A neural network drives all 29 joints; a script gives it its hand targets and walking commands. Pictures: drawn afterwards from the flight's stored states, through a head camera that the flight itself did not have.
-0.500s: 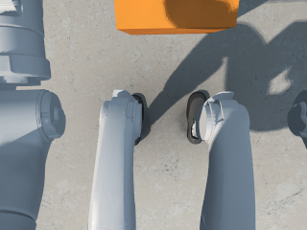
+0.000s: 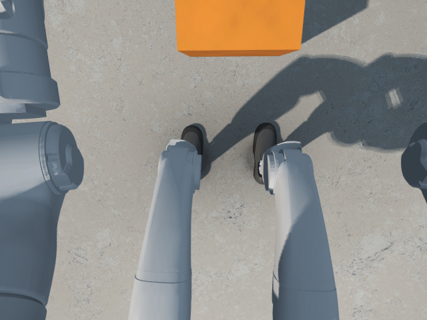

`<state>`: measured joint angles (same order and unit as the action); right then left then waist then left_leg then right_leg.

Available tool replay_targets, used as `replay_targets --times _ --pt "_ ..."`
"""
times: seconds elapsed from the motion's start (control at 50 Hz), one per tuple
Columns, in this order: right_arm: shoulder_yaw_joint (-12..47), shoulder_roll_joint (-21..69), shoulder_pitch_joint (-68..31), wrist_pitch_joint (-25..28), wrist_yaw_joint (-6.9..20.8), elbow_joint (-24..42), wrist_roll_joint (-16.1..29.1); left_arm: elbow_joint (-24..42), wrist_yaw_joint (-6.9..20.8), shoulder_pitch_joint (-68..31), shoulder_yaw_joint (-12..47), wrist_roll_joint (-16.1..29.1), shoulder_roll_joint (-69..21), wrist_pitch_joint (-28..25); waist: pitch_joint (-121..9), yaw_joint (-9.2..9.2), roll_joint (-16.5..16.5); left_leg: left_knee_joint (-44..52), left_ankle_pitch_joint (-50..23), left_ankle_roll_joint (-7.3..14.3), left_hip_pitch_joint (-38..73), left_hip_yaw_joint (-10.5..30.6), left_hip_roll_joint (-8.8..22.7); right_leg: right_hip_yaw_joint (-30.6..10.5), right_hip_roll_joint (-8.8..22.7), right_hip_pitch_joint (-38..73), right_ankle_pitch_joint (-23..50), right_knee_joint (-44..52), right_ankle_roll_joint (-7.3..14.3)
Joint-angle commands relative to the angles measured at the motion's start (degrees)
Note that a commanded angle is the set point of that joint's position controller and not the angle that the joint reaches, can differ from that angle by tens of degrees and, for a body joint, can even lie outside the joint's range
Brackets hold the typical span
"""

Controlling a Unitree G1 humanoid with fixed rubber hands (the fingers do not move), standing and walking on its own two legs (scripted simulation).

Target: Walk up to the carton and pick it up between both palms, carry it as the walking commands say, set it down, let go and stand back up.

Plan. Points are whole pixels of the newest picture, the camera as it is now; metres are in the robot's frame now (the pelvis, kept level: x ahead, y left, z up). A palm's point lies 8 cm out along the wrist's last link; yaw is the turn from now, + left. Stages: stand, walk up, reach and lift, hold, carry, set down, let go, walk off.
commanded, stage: set down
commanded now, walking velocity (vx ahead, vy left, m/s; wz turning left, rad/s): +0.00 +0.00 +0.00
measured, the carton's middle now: (237, 3) +0.58 +0.00 -0.50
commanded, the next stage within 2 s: let go in 0.18 s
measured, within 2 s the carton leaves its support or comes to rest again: neither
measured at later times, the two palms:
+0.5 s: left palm out of the picture +0.49 +0.23 -0.06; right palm out of the picture +0.49 -0.22 -0.07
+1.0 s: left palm out of the picture +0.31 +0.23 +0.06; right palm out of the picture +0.31 -0.22 +0.06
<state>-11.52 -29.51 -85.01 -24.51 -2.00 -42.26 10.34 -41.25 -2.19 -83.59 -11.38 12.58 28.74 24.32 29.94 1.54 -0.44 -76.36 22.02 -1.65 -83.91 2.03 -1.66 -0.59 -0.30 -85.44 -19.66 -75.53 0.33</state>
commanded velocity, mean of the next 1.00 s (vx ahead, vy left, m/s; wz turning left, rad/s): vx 0.00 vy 0.00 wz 0.00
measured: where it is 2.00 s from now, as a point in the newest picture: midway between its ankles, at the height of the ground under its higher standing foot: (226, 165)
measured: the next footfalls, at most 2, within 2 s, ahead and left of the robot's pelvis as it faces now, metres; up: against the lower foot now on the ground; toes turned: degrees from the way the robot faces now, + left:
none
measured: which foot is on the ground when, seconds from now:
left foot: down 0.00-1.00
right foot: down 0.00-1.00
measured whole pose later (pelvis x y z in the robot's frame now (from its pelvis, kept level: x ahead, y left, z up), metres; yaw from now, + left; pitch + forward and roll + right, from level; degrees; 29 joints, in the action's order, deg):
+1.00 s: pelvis +0.08 +0.01 +0.14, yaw -1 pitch +7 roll +0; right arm -6.0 -10.2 -2.8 -5.4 2.7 -31.1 -1.9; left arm -30.2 3.5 -1.5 -3.7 -0.6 11.7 5.2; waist 5.9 0.7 0.3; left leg -37.7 16.6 -0.6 -27.9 1.7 -0.5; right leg -1.3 -0.5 -29.5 -14.5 -37.2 -0.2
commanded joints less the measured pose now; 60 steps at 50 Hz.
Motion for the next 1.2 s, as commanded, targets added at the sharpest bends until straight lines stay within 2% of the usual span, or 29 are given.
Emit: replay_targets --times 0.0,0.02,0.08,0.18,0.24,0.28,0.32,0.36,0.42,0.46,0.56,0.6,0.66,0.7,0.74,0.8,0.84,0.92,1.04,1.14,1.18 --pt "-2.45 -12.84 -20.5 3.11 0.14 10.45 -0.67 10.05 0.25 -18.34 -2.78 -0.8 12.09 -2.96 -118.26 0.87 -0.85 12.74 -18.33 0.78 33.72 -4.19 -2.92 0.12 -3.53 51.09 20.05 8.36 0.14" --pt "-2.48 -12.74 -20.3 3.29 0.18 10.45 -0.76 10.0 0.32 -18.19 -2.84 -0.97 12.13 -3.14 -118.2 0.95 -0.78 13.82 -18.82 0.76 34.61 -4.13 -2.92 0.0 -3.51 52.14 20.6 9.38 0.12" --pt "-2.21 -10.49 -17.83 4.45 0.93 3.05 -2.44 3.1 1.22 -15.77 -2.77 -2.58 9.35 -4.36 -108.79 0.98 -0.53 15.9 -17.29 0.41 31.68 -4.0 -2.35 -0.31 -3.19 49.38 19.17 12.1 0.37" --pt "-2.31 -8.17 -15.13 7.61 1.31 4.47 -4.75 3.04 1.91 -12.3 -3.43 -4.84 7.13 -7.8 -112.97 1.8 -1.97 16.94 -23.37 -0.2 33.64 -3.92 -2.65 -0.7 -3.37 54.63 26.75 13.51 0.65" --pt "-2.88 -7.95 -10.87 7.34 0.92 4.05 -5.97 2.22 1.93 -8.22 -3.96 -5.69 7.97 -7.95 -116.88 1.96 -2.54 17.92 -23.32 0.21 34.9 -4.47 -2.87 -1.01 -3.32 59.2 28.46 14.15 0.55" --pt "-3.26 -7.41 -1.53 7.05 0.32 7.43 -7.13 5.79 1.77 0.2 -2.82 -5.9 8.4 -7.93 -124.71 1.69 -1.96 18.0 -27.46 0.37 40.88 -4.56 -3.11 -0.86 -3.66 64.79 33.11 13.98 0.37" --pt "-3.45 -7.16 3.59 6.74 -1.04 15.04 -7.22 13.0 1.97 5.1 -1.42 -5.78 10.46 -7.72 -131.32 0.46 -0.93 17.78 -32.2 0.68 45.15 -4.14 -3.46 -0.58 -4.04 69.47 39.65 13.06 -0.01" --pt "-3.0 -7.5 6.75 6.27 -1.72 20.85 -6.59 18.67 1.64 8.45 -0.4 -5.45 10.86 -6.9 -131.48 -0.01 0.96 19.12 -33.71 0.93 49.25 -3.54 -3.41 -0.26 -4.36 70.34 39.57 14.02 -0.16" --pt "-1.62 -6.15 19.97 6.35 -1.35 29.89 -5.23 29.18 1.14 20.23 -0.56 -6.41 9.65 -6.76 -130.89 0.64 2.49 20.66 -38.65 0.62 58.94 -2.59 -3.23 -0.23 -4.9 70.53 39.39 16.9 -0.39" --pt "-0.7 -5.0 24.33 6.7 -0.83 32.77 -4.42 32.1 1.26 25.06 0.08 -6.05 7.75 -6.98 -124.88 0.38 1.87 21.9 -38.04 0.68 59.61 -2.15 -2.88 -0.45 -4.81 69.24 37.92 18.87 -0.54" --pt "-0.66 -0.61 40.68 9.41 0.56 31.94 -6.75 29.3 2.63 43.35 2.14 -6.27 0.96 -9.47 -105.11 -1.11 -0.27 26.72 -30.0 0.82 58.1 -1.51 -2.09 -0.81 -3.84 69.5 30.71 25.12 -0.75" --pt "-0.29 1.57 45.92 11.4 1.27 31.06 -7.47 28.62 3.13 48.37 2.8 -6.94 -1.01 -11.52 -98.47 -0.89 -0.3 28.45 -28.86 0.77 59.12 -1.08 -1.86 -0.62 -3.74 68.36 28.23 26.94 -0.93" --pt "0.84 6.04 52.29 14.41 2.79 24.51 -8.79 23.6 3.9 54.87 3.7 -9.07 -4.48 -14.5 -79.75 -0.14 0.27 32.21 -23.43 0.84 55.86 -0.88 -0.93 -0.58 -3.32 63.24 21.68 30.1 -0.83" --pt "1.26 7.52 54.03 16.32 3.67 19.56 -9.96 19.36 4.4 57.54 3.75 -10.34 -6.19 -16.27 -66.09 -0.22 0.13 35.08 -16.21 0.88 51.37 -1.35 -0.28 -0.62 -2.76 59.71 14.55 32.37 -0.79" --pt "1.64 8.44 57.43 17.52 4.06 15.97 -11.02 16.46 4.88 60.72 3.55 -11.04 -7.28 -17.34 -57.3 -0.39 -0.55 38.22 -7.74 0.82 50.21 -2.04 0.35 -0.5 -1.94 59.64 6.31 35.26 -0.67" --pt "2.05 10.26 62.03 18.52 4.16 12.39 -11.82 13.64 5.25 63.63 3.15 -11.4 -8.29 -18.42 -48.46 -0.25 -0.19 42.05 -0.19 0.46 51.49 -2.97 0.73 0.31 -1.14 59.51 -2.24 39.26 -0.58" --pt "2.55 11.31 67.99 19.41 4.15 13.55 -12.17 14.43 5.4 68.8 3.63 -11.99 -8.88 -19.33 -47.13 -0.49 0.65 44.13 -0.52 0.28 55.16 -3.16 0.64 0.69 -1.06 62.52 -1.92 41.45 -0.63" --pt "3.6 12.01 79.14 21.33 4.47 18.74 -12.31 18.66 5.42 79.44 5.29 -13.45 -10.05 -21.24 -46.14 -0.94 2.64 47.43 -6.48 0.23 63.19 -2.67 0.14 0.99 -1.38 69.46 4.44 44.65 -0.74" --pt "4.6 10.66 84.24 23.37 4.93 27.43 -12.15 25.09 5.75 85.57 5.96 -13.51 -10.45 -22.97 -39.69 -1.44 0.1 50.97 -10.56 0.78 68.01 -2.48 -0.31 1.13 -1.55 76.84 9.86 48.05 -1.23" --pt "5.63 12.13 93.18 23.39 5.26 29.01 -11.68 27.08 6.2 92.44 6.87 -13.01 -10.66 -23.21 -37.27 -1.71 -1.17 52.3 -15.03 0.79 73.29 -2.69 -0.7 1.23 -1.63 82.56 14.71 50.19 -1.53" --pt "5.92 12.2 93.58 22.79 5.49 29.26 -11.52 27.01 6.35 92.66 7.11 -12.88 -10.2 -22.65 -34.74 -1.95 -0.94 52.65 -14.26 0.71 74.06 -2.71 -0.88 1.37 -1.55 82.24 13.75 50.98 -1.69"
